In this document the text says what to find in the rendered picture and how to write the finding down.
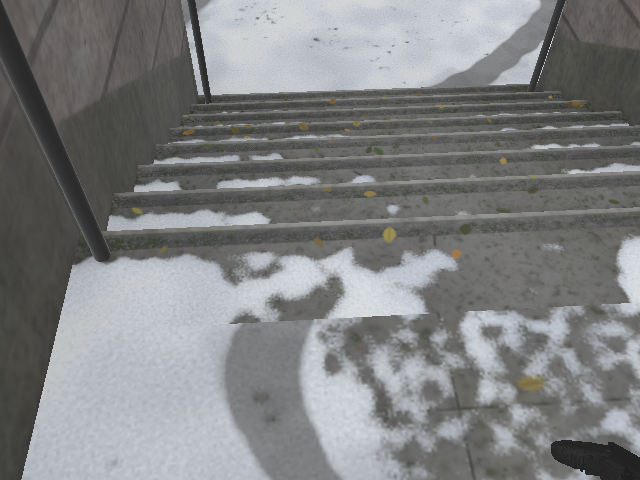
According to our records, stairs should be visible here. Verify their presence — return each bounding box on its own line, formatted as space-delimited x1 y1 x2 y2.
107 83 640 256

